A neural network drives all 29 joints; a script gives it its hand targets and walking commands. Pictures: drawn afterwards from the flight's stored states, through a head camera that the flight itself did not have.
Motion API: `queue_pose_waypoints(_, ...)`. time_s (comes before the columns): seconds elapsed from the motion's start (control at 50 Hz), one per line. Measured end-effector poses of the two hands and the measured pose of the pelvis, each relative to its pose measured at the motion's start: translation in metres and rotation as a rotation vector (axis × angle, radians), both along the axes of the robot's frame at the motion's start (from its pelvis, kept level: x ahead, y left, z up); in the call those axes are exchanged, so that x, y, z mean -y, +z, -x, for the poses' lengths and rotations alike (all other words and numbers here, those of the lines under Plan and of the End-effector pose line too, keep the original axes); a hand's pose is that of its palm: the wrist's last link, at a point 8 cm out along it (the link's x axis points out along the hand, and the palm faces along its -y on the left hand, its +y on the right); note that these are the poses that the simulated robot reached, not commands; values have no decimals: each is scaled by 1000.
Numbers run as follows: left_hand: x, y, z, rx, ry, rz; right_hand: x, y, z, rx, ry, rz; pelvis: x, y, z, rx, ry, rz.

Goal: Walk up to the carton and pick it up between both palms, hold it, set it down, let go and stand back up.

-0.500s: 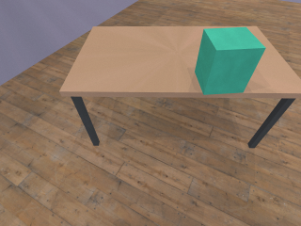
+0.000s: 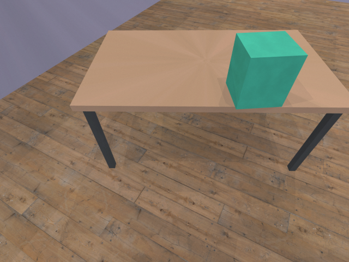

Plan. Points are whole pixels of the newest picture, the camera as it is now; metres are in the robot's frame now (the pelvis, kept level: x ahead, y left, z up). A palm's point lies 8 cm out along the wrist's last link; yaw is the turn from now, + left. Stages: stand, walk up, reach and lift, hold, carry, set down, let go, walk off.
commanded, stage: stand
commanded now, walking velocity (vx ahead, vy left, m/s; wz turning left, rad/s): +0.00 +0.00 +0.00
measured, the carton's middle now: (259, 71) +0.85 -0.36 -0.05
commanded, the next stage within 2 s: none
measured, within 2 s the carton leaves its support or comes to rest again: neither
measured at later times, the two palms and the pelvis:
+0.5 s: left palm out of the picture -0.03 +0.20 -0.15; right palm out of the picture -0.03 -0.20 -0.15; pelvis +0.00 +0.00 +0.00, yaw +0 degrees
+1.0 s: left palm out of the picture -0.02 +0.20 -0.15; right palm out of the picture -0.02 -0.20 -0.15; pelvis +0.01 +0.00 +0.00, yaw +0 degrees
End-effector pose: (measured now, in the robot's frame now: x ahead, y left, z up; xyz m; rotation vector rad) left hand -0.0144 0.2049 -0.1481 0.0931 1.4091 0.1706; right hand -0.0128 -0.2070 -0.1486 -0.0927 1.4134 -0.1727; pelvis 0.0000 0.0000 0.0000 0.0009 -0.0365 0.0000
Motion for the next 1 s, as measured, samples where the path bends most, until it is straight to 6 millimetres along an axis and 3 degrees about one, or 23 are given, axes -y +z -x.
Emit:
queue_pose_waypoints(0.64,5,-1,14,-59,-2,15,-12,-1,15,-46,-5,-25,-2,1,0,-13,1,0)
queue_pose_waypoints(1.0,8,-2,1,-43,-6,26,-8,1,8,-51,-6,-8,-2,1,-11,-15,5,2)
